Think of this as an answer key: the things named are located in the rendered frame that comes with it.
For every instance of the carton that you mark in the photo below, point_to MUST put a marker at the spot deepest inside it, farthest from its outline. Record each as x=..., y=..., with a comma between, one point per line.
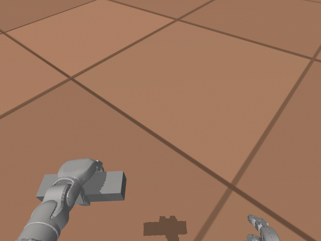
x=102, y=186

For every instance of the left robot hand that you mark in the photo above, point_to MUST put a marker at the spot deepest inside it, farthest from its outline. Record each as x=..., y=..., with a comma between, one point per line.
x=82, y=170

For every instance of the left robot arm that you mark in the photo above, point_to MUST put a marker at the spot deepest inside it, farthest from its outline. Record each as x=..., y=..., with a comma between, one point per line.
x=52, y=215

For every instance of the right robot hand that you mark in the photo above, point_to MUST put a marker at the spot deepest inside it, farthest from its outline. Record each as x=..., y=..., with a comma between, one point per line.
x=266, y=233

